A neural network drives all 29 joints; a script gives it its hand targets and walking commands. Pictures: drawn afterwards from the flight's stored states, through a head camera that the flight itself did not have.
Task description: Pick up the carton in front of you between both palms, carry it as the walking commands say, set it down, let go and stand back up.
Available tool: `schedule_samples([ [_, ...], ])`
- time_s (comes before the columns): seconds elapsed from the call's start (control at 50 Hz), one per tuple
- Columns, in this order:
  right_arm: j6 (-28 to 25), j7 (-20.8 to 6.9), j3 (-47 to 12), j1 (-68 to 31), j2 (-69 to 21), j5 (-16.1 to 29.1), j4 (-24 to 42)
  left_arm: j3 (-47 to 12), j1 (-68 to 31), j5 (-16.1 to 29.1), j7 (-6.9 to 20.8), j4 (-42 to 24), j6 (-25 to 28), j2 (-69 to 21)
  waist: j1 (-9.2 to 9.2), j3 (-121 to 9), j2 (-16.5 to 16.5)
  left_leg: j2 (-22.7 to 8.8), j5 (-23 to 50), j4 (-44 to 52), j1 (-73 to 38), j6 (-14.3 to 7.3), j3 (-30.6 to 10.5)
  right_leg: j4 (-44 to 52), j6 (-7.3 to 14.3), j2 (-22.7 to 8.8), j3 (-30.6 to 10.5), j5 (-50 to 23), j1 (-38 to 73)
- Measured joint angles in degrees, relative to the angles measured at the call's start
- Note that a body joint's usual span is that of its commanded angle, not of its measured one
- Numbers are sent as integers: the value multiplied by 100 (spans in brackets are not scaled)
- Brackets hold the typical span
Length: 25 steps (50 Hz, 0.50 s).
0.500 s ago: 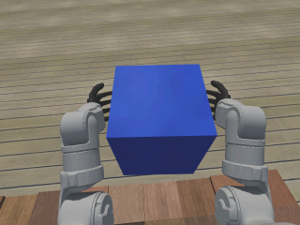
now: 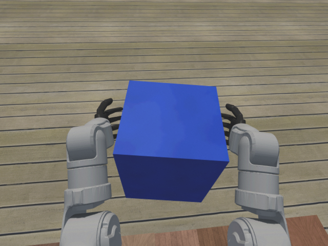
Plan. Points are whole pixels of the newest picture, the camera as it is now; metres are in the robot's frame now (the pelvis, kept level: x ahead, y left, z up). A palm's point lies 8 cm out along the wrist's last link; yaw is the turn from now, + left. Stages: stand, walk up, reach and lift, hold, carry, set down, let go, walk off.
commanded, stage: carry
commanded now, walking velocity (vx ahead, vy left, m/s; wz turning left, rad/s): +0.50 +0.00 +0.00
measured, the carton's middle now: (167, 146) +0.36 +0.00 +0.03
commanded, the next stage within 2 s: none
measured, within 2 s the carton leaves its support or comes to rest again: neither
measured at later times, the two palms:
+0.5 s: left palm (109, 60) +0.63 +0.18 +0.11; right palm (200, 62) +0.66 -0.12 +0.09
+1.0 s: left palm (116, 16) +1.02 +0.21 +0.08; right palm (183, 17) +1.01 -0.09 +0.09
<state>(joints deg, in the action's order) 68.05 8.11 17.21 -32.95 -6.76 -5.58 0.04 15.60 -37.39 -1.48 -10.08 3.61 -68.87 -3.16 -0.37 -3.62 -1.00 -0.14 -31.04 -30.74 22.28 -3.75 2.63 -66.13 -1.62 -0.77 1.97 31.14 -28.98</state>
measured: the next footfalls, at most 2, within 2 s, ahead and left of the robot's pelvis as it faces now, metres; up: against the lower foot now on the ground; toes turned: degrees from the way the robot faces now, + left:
right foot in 0.24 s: +0.29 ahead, -0.05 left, -0.02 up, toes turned -3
left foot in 0.68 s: +0.69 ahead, +0.09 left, -0.03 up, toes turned +6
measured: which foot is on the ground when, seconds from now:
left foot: down 0.00-0.26, up 0.28-0.66, down 0.68-1.00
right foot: up 0.00-0.22, down 0.24-0.68, up 0.70-1.00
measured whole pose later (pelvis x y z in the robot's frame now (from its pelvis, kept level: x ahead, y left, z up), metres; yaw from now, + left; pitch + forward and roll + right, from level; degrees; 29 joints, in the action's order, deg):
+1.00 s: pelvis +0.70 +0.07 -0.01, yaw -1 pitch +5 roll -3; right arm 62.9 7.9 13.3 -22.3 -6.7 -1.5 5.1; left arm 13.1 -21.0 -5.2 -8.0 -9.1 -63.2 -9.2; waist -2.4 -3.5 0.9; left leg 3.6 -15.0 -19.3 9.8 -8.2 7.5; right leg -54.0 0.1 -4.2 2.9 9.8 -41.4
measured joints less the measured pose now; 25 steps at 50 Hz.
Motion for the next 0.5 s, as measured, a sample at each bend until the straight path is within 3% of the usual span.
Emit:
schedule_samples([
  [0.08,-326,4,-36,479,-105,91,365,0,473,-165,146,-410,349,-299,-123,224,-52,122,-212,338,-539,-55,-27,1015,36,-11,195,-216,-665],
  [0.16,-619,-58,-229,1070,-137,180,657,-158,1137,-318,232,-889,614,-534,-233,275,-109,257,-191,443,-1096,-1,43,2703,156,-61,443,-1548,-626],
  [0.22,-698,-73,-353,1624,-181,277,1034,-341,1660,-394,272,-1281,674,-697,-49,275,-110,119,901,-671,-1165,95,358,3650,279,54,860,-1993,204],
  [0.24,-688,-81,-392,1777,-216,273,1176,-419,1796,-388,328,-1407,657,-696,26,157,-230,178,808,-1357,-1056,105,401,3904,397,53,744,-2116,536],
  [0.28,-713,-100,-565,1864,-146,237,1158,-578,2070,-363,358,-1471,764,-598,224,-7,-62,120,597,-2704,-679,165,140,3625,824,210,731,-2074,694],
  [0.34,-576,-123,-726,1960,-160,89,1126,-611,2292,-273,344,-1480,694,-512,445,-226,18,94,634,-3663,71,208,-11,3674,870,313,672,-1561,1072],
  [0.42,-450,-129,-750,1891,-154,-45,1023,-616,2150,-69,270,-1242,603,-359,631,-325,-34,-40,955,-2887,865,307,95,4186,781,266,485,-1390,1694],
  [0.5,-434,-47,-706,1763,-119,4,1237,-677,1843,130,239,-1162,659,-214,565,-276,120,-172,1833,-2139,1542,292,98,4501,717,307,407,-1317,2298],
])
